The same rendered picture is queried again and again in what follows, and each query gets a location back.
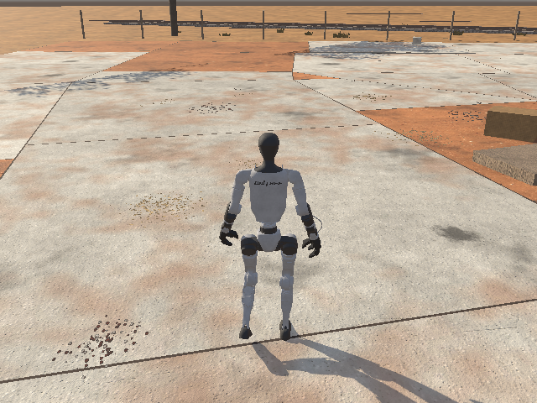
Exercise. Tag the robot left forearm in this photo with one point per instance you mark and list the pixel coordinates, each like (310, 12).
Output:
(228, 220)

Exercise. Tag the robot left hand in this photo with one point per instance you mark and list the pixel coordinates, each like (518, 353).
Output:
(231, 234)

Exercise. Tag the robot right forearm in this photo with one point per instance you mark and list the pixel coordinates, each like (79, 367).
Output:
(310, 225)

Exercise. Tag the robot right hand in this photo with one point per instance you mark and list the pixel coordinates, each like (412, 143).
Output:
(314, 244)

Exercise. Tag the robot right thigh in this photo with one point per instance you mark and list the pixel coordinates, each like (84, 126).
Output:
(288, 247)

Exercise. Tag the right robot upper arm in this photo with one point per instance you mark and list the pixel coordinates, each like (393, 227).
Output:
(295, 178)

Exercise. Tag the left robot upper arm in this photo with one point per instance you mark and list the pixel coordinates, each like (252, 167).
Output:
(241, 178)

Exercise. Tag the right robot foot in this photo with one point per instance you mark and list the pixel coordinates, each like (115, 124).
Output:
(284, 333)

